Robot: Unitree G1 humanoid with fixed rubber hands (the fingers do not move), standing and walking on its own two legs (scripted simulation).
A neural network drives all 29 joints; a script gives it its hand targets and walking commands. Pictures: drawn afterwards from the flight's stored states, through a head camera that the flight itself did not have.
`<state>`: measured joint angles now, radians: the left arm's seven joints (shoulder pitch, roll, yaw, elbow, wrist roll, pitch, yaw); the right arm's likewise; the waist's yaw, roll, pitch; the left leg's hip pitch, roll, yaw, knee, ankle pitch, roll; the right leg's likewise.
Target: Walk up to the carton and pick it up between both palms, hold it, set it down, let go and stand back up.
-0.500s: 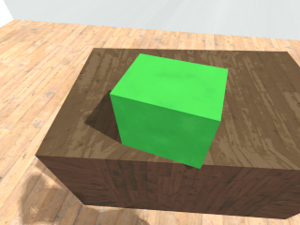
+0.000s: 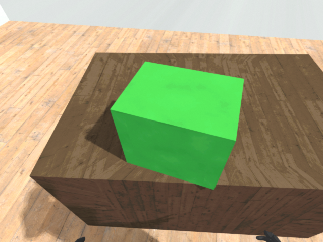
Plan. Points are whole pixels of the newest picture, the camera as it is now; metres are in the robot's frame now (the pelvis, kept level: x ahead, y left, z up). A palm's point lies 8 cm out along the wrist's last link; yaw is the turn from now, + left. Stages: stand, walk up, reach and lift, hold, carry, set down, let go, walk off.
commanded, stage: walk up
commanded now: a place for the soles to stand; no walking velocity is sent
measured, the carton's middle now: (179, 124) +0.46 -0.01 +0.01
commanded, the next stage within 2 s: reach and lift in 0.74 s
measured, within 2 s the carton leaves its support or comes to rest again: neither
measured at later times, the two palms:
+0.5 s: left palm out of the picture +0.05 +0.27 -0.10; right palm out of the picture +0.08 -0.26 -0.10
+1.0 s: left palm (87, 229) +0.18 +0.23 -0.09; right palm out of the picture +0.14 -0.25 -0.09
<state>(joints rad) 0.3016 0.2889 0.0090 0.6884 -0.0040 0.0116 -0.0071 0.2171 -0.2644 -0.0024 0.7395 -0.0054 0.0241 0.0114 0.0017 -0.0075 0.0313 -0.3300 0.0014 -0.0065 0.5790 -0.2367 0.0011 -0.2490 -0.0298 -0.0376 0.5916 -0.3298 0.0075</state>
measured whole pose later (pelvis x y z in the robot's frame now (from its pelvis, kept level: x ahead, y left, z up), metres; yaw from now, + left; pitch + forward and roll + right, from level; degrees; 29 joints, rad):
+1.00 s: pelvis -0.01 +0.00 -0.01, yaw -2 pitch -3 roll +0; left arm 0.10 0.29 0.02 0.43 0.01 0.34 0.02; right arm 0.06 -0.17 -0.07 0.82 -0.01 -0.15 0.04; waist -0.01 -0.08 0.13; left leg -0.34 0.03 0.02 0.67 -0.28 -0.01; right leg -0.27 -0.01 -0.01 0.68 -0.36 0.00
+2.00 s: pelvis +0.01 +0.01 +0.01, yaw -3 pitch -6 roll -1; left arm 0.25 0.45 -0.04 0.59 -0.27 -0.31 -0.17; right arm 0.27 -0.06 -0.02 0.63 0.19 -0.38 -0.13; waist 0.05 -0.05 0.09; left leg -0.16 0.03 0.05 0.50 -0.24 0.00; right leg -0.08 -0.01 0.01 0.46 -0.28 0.02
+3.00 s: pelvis +0.03 +0.01 +0.01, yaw -3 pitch -3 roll -1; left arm -0.01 0.55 -0.07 0.46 -0.42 -0.14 -0.18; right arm 0.13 -0.16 0.02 0.27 0.31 -0.09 -0.22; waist -0.01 -0.02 0.06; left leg -0.16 0.02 0.05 0.45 -0.24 0.00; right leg -0.08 -0.01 0.01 0.40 -0.27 0.02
